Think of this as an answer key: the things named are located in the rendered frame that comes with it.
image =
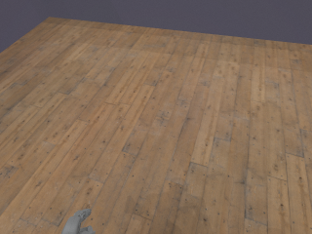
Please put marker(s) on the left robot hand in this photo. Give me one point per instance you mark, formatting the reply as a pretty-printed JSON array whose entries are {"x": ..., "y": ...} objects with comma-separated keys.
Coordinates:
[{"x": 73, "y": 225}]

